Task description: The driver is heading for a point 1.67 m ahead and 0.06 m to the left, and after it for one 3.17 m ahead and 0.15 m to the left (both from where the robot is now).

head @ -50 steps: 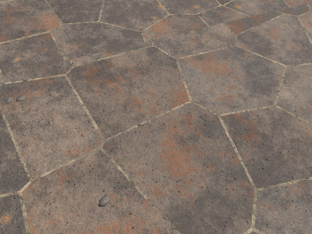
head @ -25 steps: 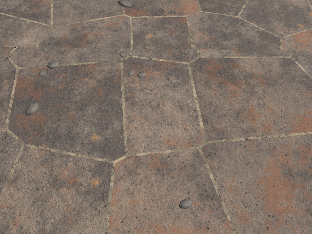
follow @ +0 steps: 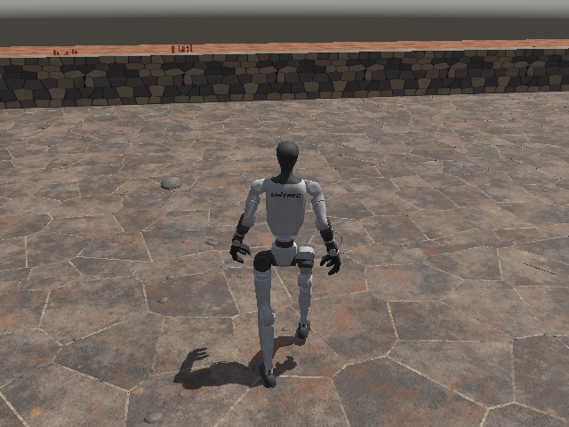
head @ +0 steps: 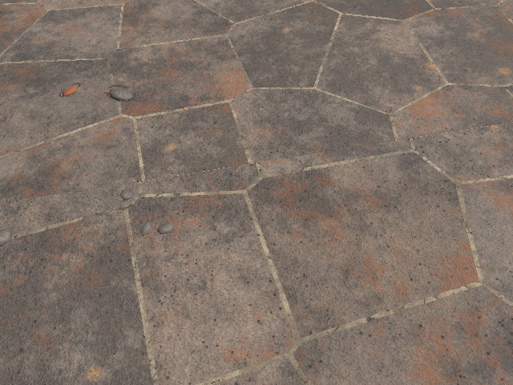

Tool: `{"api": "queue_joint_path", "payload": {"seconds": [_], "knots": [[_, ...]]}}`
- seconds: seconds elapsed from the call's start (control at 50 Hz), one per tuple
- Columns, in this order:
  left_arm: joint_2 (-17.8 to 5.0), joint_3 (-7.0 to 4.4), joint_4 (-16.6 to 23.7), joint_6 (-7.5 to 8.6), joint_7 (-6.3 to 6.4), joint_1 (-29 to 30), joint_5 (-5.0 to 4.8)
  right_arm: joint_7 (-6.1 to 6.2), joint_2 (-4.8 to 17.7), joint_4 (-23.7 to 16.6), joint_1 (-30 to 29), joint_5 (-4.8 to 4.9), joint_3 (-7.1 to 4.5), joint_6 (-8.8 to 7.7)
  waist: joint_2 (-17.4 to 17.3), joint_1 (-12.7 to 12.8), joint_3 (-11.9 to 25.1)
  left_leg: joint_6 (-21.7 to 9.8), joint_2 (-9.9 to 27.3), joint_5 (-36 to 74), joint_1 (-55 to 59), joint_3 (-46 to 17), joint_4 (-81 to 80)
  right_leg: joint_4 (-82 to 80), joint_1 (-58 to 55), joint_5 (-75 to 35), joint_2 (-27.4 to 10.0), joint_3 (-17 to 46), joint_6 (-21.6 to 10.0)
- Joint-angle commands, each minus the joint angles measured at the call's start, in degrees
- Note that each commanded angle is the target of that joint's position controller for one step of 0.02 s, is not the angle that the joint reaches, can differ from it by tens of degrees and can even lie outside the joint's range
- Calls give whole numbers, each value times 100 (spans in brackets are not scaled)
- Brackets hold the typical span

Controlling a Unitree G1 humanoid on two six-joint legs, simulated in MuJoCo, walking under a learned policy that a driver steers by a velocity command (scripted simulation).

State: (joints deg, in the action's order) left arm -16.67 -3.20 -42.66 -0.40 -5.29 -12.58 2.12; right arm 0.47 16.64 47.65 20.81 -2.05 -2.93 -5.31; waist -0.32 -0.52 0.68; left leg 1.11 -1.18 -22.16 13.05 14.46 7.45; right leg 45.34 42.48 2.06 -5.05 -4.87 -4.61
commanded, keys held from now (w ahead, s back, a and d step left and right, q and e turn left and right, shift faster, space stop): e+shift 0.16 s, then q+shift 0.80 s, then e+shift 0.04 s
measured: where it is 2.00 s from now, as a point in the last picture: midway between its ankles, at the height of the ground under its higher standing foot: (307, 297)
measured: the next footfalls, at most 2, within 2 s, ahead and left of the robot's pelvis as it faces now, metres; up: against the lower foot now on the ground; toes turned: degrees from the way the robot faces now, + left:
right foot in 0.08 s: +0.25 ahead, -0.10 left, +0.00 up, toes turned -10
left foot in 0.64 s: +0.38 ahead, +0.04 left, +0.00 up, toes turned +3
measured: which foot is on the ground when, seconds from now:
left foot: down 0.00-0.08, up 0.10-0.62, down 0.64-1.00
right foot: up 0.00-0.06, down 0.08-0.64, up 0.66-1.00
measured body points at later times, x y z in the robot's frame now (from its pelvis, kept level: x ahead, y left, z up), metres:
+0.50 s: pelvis +0.25 -0.05 +0.02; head +0.28 -0.06 +0.47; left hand +0.42 +0.17 -0.09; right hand +0.26 -0.31 -0.12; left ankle +0.38 +0.05 -0.68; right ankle +0.21 -0.09 -0.72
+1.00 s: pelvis +0.33 -0.05 +0.02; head +0.37 -0.03 +0.46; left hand +0.41 +0.25 -0.09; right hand +0.52 -0.31 -0.08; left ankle +0.34 +0.04 -0.72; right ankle +0.42 -0.19 -0.69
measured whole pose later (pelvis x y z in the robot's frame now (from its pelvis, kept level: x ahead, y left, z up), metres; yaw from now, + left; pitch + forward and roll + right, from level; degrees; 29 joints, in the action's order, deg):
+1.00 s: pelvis +0.33 -0.05 +0.02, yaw +19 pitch +2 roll -1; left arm -16.6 -1.4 -40.0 -2.0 1.4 -6.3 0.9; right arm -0.3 19.1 38.8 14.0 -1.0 -6.0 3.9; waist 0.4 -2.3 -3.7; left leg -3.5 -9.5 -10.2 -18.3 -13.8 28.2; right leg 45.7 27.0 20.9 1.1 6.5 3.1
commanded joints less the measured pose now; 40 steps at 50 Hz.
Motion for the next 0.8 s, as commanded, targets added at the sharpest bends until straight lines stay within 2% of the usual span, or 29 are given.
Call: {"api": "queue_joint_path", "payload": {"seconds": [0.02,0.04,0.06,0.08,0.1,0.12,0.14,0.16,0.18,0.2,0.22,0.26,0.28,0.36,0.42,0.5,0.58,0.6,0.62,0.64,0.66,0.68,0.7,0.72,0.74,0.76,0.78,0.8], "knots": [[-195,9,563,129,60,320,1,83,977,-195,-99,52,-203,8,-352,102,-447,-614,1522,7272,-422,221,1462,-613,-894,512,739,-806,-367],[-365,-72,376,168,126,-560,-9,93,1099,-230,-200,77,-232,88,-421,492,71,-578,1558,7845,-536,183,2735,-757,-1808,644,1024,-762,-480],[-623,-203,81,253,250,-1553,32,50,1075,-274,-248,152,-209,110,-249,911,674,-425,1457,6958,-1125,113,4336,-1248,-3183,250,1266,-482,-620],[-1038,-345,-44,274,378,-1819,62,-34,555,-289,-20,136,-47,62,242,832,1005,-177,970,2848,-2504,7,5971,-1368,-4540,-63,562,577,-798],[-2103,-625,145,200,363,-1630,32,-93,137,-780,397,206,44,80,1783,373,1884,267,-448,-1486,-5112,-580,8870,-1616,-6536,-2272,-1433,4312,-2245],[-2001,-695,306,153,389,-1754,-217,-23,613,-836,-309,75,-3,60,45,832,2528,130,-97,-754,-5447,-1858,8957,-1916,-6739,-2898,-1335,4549,-2146],[-1811,-634,235,132,476,-1464,-241,-8,495,-1026,-737,132,72,12,11,673,1742,52,174,-218,-5492,-1930,8493,-2034,-5929,-2997,-1204,3798,-1943],[-1355,-511,202,104,514,-1172,-241,29,441,-993,-763,100,114,-2,-302,398,912,53,440,2,-5372,-1825,7806,-2190,-4912,-2957,-930,3217,-1636],[-932,-371,270,106,548,-813,-268,40,458,-906,-652,44,113,99,-359,167,575,53,624,22,-5102,-1803,7455,-2287,-4201,-3035,-749,2671,-1435],[-588,-236,346,118,553,-543,-265,41,522,-762,-332,-10,100,257,-351,-27,483,69,684,69,-4575,-1737,7163,-2444,-3555,-3310,-653,2285,-1285],[-480,-167,339,172,524,-475,-241,32,511,-657,-131,-14,95,389,-344,-132,472,79,718,51,-4189,-1693,6827,-2547,-3142,-3628,-614,2010,-1204],[-572,-141,229,313,480,-435,-132,23,328,-513,69,49,131,500,-239,-217,530,46,620,313,-3858,-1522,6328,-2710,-2829,-4306,-524,1466,-1118],[-510,-96,164,354,481,-412,-107,12,242,-446,121,88,144,516,-151,-221,539,9,592,553,-3826,-1496,6017,-2795,-2861,-4380,-479,1211,-1016],[-340,28,31,357,549,-105,-64,-43,213,-333,-98,165,93,529,385,-97,251,-110,457,1546,-4018,-1577,4749,-2983,-3269,-3696,-243,292,-399],[-330,41,-13,272,655,-69,-102,-115,265,-469,-486,119,39,548,469,89,74,-122,495,1843,-4282,-1373,4199,-2924,-3717,-3355,-413,51,-391],[-384,9,-64,136,758,-119,-82,-210,226,-628,-577,30,-7,600,392,196,-118,-208,427,1159,-4375,-1150,3771,-2561,-4157,-3154,-744,-14,-557],[-491,-61,-52,22,798,-13,-100,-228,150,-780,-378,46,-66,654,407,145,-205,-467,204,266,-4149,-971,3271,-1781,-4316,-3485,-1005,-19,-563],[-521,-77,-43,15,807,28,-112,-209,148,-802,-243,59,-87,641,425,81,-126,-576,105,202,-3905,-958,3043,-1401,-4278,-3711,-992,-75,-485],[-580,-100,-28,13,813,111,-122,-173,162,-785,54,60,-117,604,335,-116,45,-729,21,551,-3425,-1041,2613,-769,-4104,-3795,-895,-224,-312],[-685,-140,65,23,806,267,-131,-105,444,-730,631,52,-212,538,-184,-505,385,-1078,332,2366,-2449,-1786,2084,555,-3414,-3107,-517,-504,37],[-361,-76,443,9,728,356,-185,-28,1367,-781,779,59,-467,528,-1540,-405,643,-2026,1779,5981,-1347,-4120,1917,2394,-1533,1096,772,-700,506],[-124,31,565,-65,692,520,-72,-32,1405,-713,1006,250,-527,581,-1352,-475,1260,-2614,2140,6360,-1035,-5023,1574,3167,-1017,3624,1149,584,586],[-124,66,508,-61,671,494,-67,-12,1284,-808,666,265,-529,641,-609,-362,873,-2529,1996,5240,-1304,-4506,1533,3309,-785,3356,809,952,615],[-214,52,480,-27,664,601,-94,14,1013,-898,155,225,-458,725,-174,-200,294,-2249,1656,4216,-1808,-4054,1353,2953,-644,2862,624,949,629],[-331,15,491,-7,681,682,-79,30,786,-988,-251,230,-383,795,-45,-23,-18,-1902,1276,3613,-2140,-3722,1235,2443,-644,2485,497,886,662],[-380,5,493,-32,682,613,-28,41,656,-1077,-500,244,-347,820,-180,70,-16,-1684,973,3512,-2269,-3454,1227,2041,-812,2260,459,830,724],[-321,27,449,-83,662,524,1,26,670,-1105,-506,215,-353,825,-257,54,117,-1574,811,3623,-2261,-3336,1281,1794,-969,2146,540,741,792],[-270,50,455,-118,642,484,-20,4,764,-1085,-399,200,-390,813,-257,9,248,-1517,745,3734,-2172,-3340,1342,1540,-1044,2112,584,727,848]]}}
Keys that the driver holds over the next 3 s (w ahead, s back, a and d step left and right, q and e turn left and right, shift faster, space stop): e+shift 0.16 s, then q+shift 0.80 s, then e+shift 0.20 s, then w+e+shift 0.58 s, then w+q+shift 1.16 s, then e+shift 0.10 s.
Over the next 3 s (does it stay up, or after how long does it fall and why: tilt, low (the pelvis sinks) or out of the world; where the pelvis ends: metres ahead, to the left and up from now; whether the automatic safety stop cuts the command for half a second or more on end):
stays up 1.68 -0.15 -0.13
